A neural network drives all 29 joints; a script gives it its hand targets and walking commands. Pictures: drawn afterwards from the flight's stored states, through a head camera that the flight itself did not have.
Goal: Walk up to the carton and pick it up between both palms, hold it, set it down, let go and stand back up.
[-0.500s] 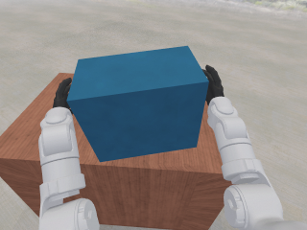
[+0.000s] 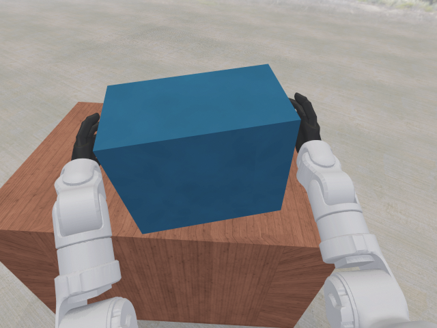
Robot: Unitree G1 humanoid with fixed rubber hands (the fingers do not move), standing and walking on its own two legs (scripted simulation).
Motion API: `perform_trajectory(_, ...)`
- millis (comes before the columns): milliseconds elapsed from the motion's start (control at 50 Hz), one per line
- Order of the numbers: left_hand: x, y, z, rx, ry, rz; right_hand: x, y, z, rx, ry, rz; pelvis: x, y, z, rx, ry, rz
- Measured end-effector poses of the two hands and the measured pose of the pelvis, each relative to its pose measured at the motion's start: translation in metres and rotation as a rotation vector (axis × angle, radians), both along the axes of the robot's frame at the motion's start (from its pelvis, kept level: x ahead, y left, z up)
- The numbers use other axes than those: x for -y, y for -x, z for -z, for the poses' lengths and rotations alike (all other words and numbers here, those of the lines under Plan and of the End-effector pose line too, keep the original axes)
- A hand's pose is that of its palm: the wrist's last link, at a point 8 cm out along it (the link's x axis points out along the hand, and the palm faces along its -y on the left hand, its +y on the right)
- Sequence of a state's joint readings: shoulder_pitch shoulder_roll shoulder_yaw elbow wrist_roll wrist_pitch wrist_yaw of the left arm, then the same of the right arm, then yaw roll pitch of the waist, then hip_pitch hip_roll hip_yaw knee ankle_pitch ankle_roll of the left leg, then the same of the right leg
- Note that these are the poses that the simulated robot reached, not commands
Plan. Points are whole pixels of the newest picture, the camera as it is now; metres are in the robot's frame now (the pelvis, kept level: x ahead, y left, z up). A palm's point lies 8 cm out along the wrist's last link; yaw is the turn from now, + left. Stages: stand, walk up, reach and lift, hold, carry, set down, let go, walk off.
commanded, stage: hold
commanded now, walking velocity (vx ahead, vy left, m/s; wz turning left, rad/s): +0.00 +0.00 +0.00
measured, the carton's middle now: (201, 153) +0.39 -0.01 +0.16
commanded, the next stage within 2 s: none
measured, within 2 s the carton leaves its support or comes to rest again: neither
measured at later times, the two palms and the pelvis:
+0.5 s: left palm (86, 159) +0.35 +0.18 +0.19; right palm (307, 138) +0.35 -0.19 +0.21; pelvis +0.00 +0.00 +0.00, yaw +0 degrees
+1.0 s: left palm (85, 158) +0.36 +0.19 +0.19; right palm (304, 134) +0.36 -0.18 +0.21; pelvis +0.00 +0.00 +0.00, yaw +0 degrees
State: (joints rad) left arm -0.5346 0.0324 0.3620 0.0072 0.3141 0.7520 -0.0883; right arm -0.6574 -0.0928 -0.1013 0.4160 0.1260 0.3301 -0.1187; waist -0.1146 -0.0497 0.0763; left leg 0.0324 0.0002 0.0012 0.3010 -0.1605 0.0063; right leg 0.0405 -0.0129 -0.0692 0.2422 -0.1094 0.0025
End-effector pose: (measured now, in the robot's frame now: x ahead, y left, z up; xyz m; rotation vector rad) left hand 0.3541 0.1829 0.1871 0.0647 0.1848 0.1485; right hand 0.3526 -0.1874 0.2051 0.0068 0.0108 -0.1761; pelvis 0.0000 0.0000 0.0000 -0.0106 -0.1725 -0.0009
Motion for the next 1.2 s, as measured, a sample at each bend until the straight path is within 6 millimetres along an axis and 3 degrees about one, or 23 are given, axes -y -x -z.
perform_trajectory(740, -0.001, 0.002, -0.009, 0.004, 0.012, -0.008, 0.000, 0.001, -0.005, 0.002, -0.010, -0.006, 0.002, 0.007, 0.000, -0.006, -0.006, 0.000)
perform_trajectory(1200, 0.002, -0.002, -0.003, -0.004, 0.007, -0.007, 0.001, -0.004, -0.002, -0.003, -0.012, -0.003, 0.001, 0.000, 0.000, -0.011, -0.003, -0.004)
